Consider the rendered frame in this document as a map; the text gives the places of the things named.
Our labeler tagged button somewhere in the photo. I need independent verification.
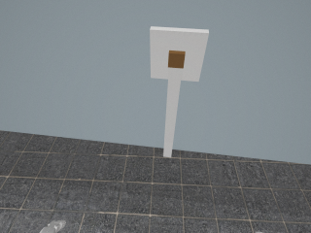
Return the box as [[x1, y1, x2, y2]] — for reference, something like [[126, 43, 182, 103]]
[[168, 50, 186, 69]]

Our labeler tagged panel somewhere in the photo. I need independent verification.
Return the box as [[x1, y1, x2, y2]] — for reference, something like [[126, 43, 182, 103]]
[[150, 26, 209, 158]]

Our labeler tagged robot left hand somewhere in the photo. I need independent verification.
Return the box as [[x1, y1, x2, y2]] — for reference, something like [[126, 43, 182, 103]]
[[40, 219, 66, 233]]

